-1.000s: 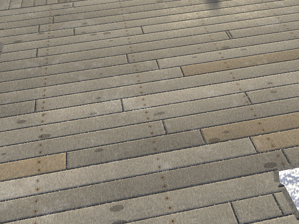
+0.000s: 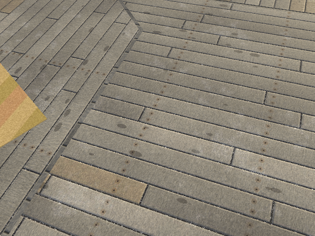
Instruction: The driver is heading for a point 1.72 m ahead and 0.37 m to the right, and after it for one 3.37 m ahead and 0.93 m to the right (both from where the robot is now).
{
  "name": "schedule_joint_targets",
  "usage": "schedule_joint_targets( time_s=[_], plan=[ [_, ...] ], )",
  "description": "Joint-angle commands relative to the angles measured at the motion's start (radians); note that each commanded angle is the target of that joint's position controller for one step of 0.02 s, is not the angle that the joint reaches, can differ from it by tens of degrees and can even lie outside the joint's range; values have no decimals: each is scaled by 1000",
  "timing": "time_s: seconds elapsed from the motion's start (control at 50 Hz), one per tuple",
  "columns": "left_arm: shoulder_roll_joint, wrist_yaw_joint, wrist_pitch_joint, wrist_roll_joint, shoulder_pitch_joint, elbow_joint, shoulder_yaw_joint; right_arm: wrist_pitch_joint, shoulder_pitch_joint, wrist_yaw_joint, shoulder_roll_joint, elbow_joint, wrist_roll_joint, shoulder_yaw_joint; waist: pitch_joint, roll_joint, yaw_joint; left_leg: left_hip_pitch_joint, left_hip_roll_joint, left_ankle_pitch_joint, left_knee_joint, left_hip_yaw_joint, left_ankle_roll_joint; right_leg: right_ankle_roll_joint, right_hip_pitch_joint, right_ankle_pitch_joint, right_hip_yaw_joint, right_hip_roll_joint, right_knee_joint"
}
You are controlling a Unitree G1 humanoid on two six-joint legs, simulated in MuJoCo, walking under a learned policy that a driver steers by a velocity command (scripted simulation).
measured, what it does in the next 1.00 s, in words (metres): steps on the spot: left foot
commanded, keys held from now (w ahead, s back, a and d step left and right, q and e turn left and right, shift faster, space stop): no key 1.00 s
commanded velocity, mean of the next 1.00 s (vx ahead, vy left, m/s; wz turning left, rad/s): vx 0.00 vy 0.00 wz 0.05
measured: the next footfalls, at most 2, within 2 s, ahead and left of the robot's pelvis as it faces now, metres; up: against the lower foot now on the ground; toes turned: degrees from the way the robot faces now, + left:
left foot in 0.12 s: +0.03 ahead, +0.14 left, +0.00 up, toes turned -3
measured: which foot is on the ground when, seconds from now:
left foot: up 0.00-0.10, down 0.12-1.00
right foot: down 0.00-1.00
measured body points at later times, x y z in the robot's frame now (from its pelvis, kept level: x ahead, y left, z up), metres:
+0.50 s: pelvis +0.01 +0.03 +0.00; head +0.02 +0.04 +0.45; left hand +0.09 +0.31 -0.13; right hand +0.13 -0.21 -0.12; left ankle -0.01 +0.14 -0.74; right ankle +0.03 -0.13 -0.74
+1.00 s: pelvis +0.02 +0.03 +0.00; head +0.02 +0.03 +0.45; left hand +0.06 +0.29 -0.15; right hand +0.07 -0.23 -0.15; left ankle -0.01 +0.14 -0.74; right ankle +0.03 -0.13 -0.74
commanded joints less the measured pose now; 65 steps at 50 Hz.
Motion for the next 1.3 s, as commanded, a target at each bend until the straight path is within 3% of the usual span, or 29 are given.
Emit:
schedule_joint_targets(
  time_s=[0.02,0.04,0.08,0.1,0.12,0.14,0.16,0.18,0.2,0.24,0.48,0.9,1.3],
  plan=[
    [158,4,1,-5,-29,-52,39,-12,-2,7,-13,-65,-1,6,-148,-253,-1,84,39,32,-226,68,-8,-203,165,449,152,-184,-87],
    [169,2,5,-8,-14,-44,41,-13,-2,10,-25,-60,2,3,-148,-260,8,113,40,63,-293,78,-2,-210,171,429,165,-193,-83],
    [170,0,8,-21,-22,-35,38,-16,42,16,-29,-32,0,0,-134,-241,-19,217,34,225,-516,105,29,-193,135,352,163,-183,-64],
    [157,-2,5,-27,4,-21,32,-18,51,19,-34,-22,-7,-1,-118,-218,-24,284,32,322,-637,101,57,-158,97,285,156,-167,-62],
    [144,-5,-5,-19,40,-9,25,-19,49,16,-69,-30,-19,-3,-130,-165,-12,381,92,409,-638,25,92,-97,24,182,143,-150,-50],
    [108,-17,-20,14,63,-16,11,-16,58,6,-145,-36,-31,-17,-164,27,26,448,233,605,-592,-110,150,-31,-46,28,52,-68,49],
    [68,-15,-26,17,36,-21,1,-21,11,17,-87,-19,-39,-1,-144,157,36,270,263,444,-613,-133,221,21,28,-105,-6,-26,-1],
    [106,-11,-25,22,-10,-10,7,-31,-32,26,-24,-35,-40,14,-95,98,16,217,208,296,-630,-105,203,47,75,-41,-3,-28,-4],
    [111,-9,-22,19,-33,-4,10,-40,-18,27,-15,-19,-46,17,-79,84,2,202,174,236,-632,-82,172,53,85,7,-9,-23,-6],
    [121,0,-12,13,-11,16,15,-58,2,27,-43,-1,-37,14,-35,75,1,175,154,240,-633,-68,146,51,94,44,-3,-26,-9],
    [113,13,-9,-2,25,138,20,-70,51,17,-13,85,-23,23,-36,-18,-6,215,115,372,-597,-24,136,55,130,122,0,-34,-29],
    [96,32,9,-10,43,300,15,-70,108,5,-5,269,-15,33,-10,-28,-8,222,78,383,-602,32,116,39,141,125,-15,-22,-42],
    [58,34,12,-12,91,370,-2,-70,166,-1,21,360,-13,52,14,-33,-14,203,68,324,-611,54,108,30,118,90,-21,-9,-47]
  ],
)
